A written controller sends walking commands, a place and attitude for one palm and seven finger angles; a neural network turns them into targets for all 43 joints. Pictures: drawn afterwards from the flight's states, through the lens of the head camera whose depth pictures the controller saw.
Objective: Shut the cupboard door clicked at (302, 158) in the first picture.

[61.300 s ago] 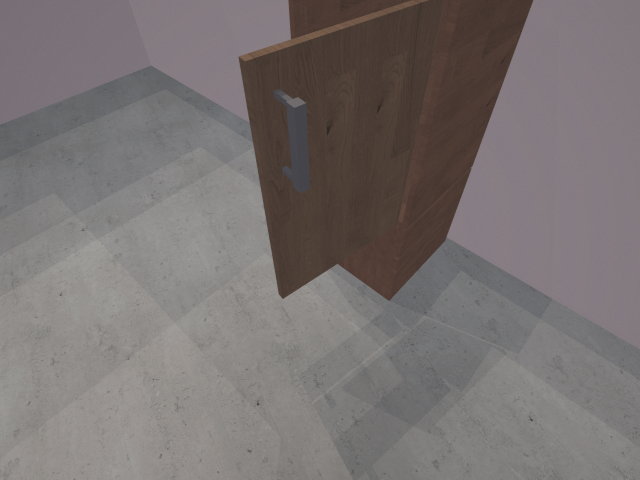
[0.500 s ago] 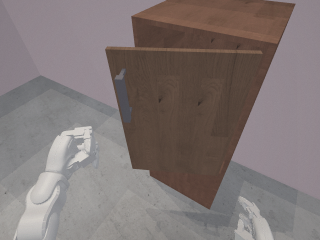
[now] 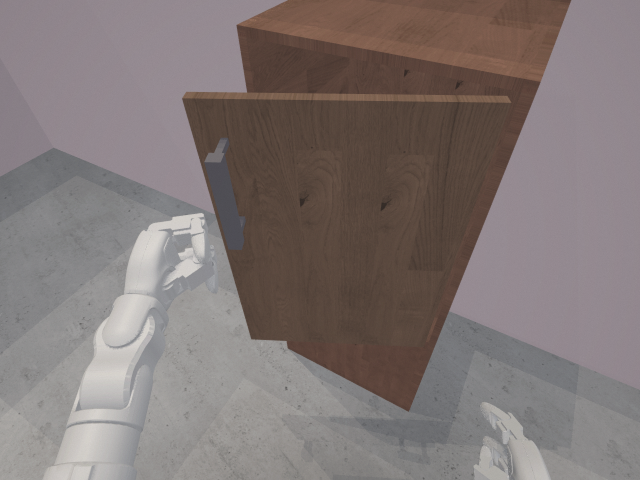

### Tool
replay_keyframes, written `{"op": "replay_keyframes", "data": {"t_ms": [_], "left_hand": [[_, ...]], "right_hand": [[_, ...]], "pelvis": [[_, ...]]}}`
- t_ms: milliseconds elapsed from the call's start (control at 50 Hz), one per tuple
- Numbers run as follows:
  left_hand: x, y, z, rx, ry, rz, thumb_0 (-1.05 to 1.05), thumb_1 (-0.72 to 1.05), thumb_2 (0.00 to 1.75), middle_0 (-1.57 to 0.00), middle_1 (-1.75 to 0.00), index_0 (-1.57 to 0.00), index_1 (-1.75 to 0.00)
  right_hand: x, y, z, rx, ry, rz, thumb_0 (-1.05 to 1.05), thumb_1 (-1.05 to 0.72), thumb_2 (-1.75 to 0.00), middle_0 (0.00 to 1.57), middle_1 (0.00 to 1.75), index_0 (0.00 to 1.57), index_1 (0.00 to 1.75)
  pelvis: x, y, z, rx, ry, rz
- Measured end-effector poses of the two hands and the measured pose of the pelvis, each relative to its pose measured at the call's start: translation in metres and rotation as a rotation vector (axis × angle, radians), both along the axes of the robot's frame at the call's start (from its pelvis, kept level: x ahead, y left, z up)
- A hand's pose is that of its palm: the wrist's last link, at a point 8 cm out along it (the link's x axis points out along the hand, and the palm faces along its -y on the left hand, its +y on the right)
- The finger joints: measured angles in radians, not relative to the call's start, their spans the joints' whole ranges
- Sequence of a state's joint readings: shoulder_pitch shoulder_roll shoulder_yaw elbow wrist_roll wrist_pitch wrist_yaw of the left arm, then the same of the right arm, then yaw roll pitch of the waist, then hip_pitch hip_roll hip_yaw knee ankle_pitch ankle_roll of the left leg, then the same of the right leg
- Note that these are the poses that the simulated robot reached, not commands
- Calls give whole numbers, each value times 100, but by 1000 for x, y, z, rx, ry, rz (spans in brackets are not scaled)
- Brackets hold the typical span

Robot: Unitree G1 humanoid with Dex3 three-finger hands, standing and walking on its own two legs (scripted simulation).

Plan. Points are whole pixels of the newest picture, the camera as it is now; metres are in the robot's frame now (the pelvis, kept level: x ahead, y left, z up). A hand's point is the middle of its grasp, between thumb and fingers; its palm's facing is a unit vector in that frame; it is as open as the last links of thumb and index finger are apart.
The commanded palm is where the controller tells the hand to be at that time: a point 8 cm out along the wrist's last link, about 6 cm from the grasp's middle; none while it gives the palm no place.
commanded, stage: bring the fist close to the handle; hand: left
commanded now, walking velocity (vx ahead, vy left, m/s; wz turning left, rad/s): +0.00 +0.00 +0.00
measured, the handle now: (229, 196) +0.46 +0.16 +0.12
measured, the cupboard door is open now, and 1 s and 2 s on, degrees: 26 25 7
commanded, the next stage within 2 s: push the door shut along its arc in 0.66 s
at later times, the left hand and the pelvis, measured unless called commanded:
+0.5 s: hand (238, 233) +0.38 +0.13 +0.13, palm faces +0.01 -1.00 -0.01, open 3.2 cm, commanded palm +0.35 +0.18 +0.13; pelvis +0.01 +0.00 +0.00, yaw -2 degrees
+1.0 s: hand (236, 227) +0.39 +0.14 +0.13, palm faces -0.03 -1.00 -0.02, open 3.1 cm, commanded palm +0.38 +0.18 +0.13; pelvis +0.00 +0.00 +0.00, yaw +0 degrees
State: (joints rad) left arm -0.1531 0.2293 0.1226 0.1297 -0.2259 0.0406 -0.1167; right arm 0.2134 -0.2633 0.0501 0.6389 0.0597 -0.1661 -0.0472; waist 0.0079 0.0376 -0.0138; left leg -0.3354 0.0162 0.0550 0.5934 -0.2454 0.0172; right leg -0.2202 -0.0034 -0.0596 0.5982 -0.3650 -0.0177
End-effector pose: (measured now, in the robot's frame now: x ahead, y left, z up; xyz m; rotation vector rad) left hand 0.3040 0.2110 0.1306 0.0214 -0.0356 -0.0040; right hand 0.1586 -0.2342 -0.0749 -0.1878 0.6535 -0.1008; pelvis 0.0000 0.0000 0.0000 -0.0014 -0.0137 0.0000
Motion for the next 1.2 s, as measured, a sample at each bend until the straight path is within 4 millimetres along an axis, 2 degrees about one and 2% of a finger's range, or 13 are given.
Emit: {"op": "replay_keyframes", "data": {"t_ms": [200,360,560,800,940,1060,1200], "left_hand": [[32,-16,5,-11,1,-2,2,90,90,-130,-150,-130,-150],[57,-26,-1,-11,37,10,2,90,90,-130,-150,-130,-150],[52,-21,-3,-10,14,22,3,89,91,-130,-150,-130,-150],[53,-25,2,-17,10,13,2,90,90,-130,-150,-130,-150],[60,-19,0,-1,29,-7,2,89,90,-130,-150,-130,-150],[70,-18,1,7,28,-34,4,89,93,-130,-150,-130,-150],[87,-22,3,16,32,-68,4,94,98,-130,-150,-130,-150]], "right_hand": [[-6,2,-7,19,55,-20,1,-90,-90,20,30,20,30],[-22,-4,-16,14,132,-53,1,-90,-90,20,30,20,30],[-35,-13,-19,16,172,-86,1,-91,-90,20,30,20,30],[-23,-13,-14,16,135,-75,1,-91,-90,20,30,20,30],[-22,-12,-13,8,135,-69,1,-91,-90,20,30,20,30],[-32,-14,-20,-7,173,-68,1,-91,-90,20,30,20,30],[-57,-16,-31,-14,240,-81,1,-91,-90,20,30,20,30]], "pelvis": [[3,1,0,2,11,-7],[2,1,0,2,26,-15],[5,-1,1,3,25,-25],[3,-2,1,3,23,-20],[0,-4,0,0,20,-9],[-4,-2,-1,-6,32,5],[-9,1,-4,-9,52,14]]}}
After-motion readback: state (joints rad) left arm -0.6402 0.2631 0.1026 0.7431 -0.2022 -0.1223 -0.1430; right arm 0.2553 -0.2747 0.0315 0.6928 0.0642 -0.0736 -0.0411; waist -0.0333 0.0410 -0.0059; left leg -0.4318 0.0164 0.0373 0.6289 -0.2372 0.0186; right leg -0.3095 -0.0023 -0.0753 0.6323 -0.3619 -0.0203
